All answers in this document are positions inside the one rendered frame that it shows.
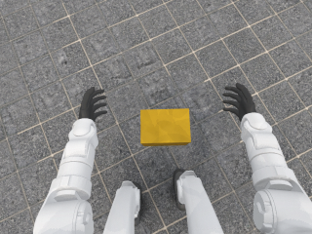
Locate carton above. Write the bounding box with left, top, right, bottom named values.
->
left=140, top=108, right=191, bottom=146

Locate robot left upper arm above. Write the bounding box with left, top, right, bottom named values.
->
left=34, top=199, right=94, bottom=234

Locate robot right foot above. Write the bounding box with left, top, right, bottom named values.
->
left=173, top=169, right=186, bottom=211

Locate robot left hand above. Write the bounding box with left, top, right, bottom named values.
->
left=78, top=87, right=107, bottom=122

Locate robot left foot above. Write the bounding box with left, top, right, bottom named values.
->
left=133, top=183, right=142, bottom=227

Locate robot foot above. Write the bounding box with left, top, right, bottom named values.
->
left=133, top=183, right=142, bottom=227
left=173, top=169, right=186, bottom=211

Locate robot right upper arm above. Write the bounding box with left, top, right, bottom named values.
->
left=253, top=189, right=312, bottom=234

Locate left robot forearm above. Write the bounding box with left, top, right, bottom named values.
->
left=33, top=118, right=98, bottom=234

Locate right robot forearm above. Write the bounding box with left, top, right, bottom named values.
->
left=240, top=112, right=312, bottom=204

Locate robot right hand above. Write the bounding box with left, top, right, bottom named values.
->
left=222, top=83, right=256, bottom=122

